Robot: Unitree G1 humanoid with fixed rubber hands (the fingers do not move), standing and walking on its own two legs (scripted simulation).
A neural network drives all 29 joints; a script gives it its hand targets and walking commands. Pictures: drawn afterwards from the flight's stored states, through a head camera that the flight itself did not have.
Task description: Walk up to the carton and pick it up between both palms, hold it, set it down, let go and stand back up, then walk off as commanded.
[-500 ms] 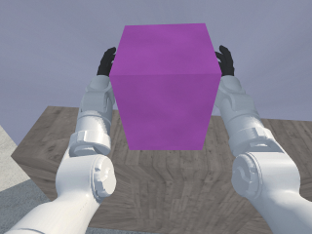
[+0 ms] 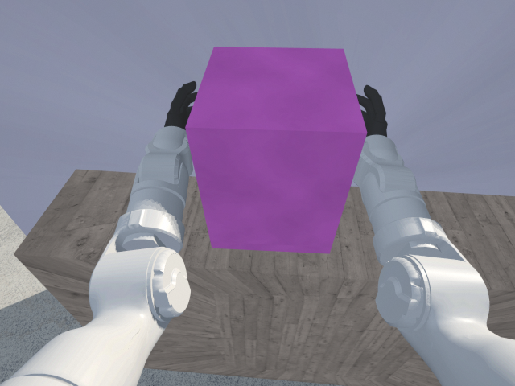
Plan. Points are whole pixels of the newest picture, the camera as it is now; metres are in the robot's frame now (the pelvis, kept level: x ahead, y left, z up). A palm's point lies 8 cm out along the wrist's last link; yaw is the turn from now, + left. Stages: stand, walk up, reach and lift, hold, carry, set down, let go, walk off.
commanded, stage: set down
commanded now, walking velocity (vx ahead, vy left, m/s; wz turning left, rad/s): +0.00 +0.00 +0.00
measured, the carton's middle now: (273, 154) +0.43 +0.02 +0.16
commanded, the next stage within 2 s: none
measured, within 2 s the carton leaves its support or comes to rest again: neither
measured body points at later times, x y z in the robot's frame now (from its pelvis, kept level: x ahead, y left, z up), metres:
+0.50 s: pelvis +0.01 +0.00 +0.00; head -0.01 +0.02 +0.45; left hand +0.45 +0.17 +0.18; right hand +0.44 -0.13 +0.18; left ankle +0.01 +0.11 -0.74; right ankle +0.02 -0.13 -0.74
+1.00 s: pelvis +0.01 +0.00 +0.00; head +0.00 +0.02 +0.45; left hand +0.45 +0.17 +0.17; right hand +0.44 -0.13 +0.16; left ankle +0.01 +0.11 -0.74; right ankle +0.02 -0.13 -0.74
